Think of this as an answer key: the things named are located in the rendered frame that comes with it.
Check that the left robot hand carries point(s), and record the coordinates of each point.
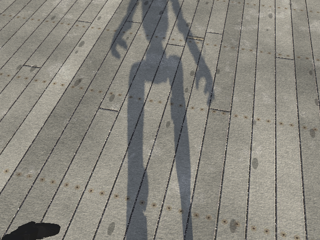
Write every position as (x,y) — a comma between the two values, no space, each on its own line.
(33,231)

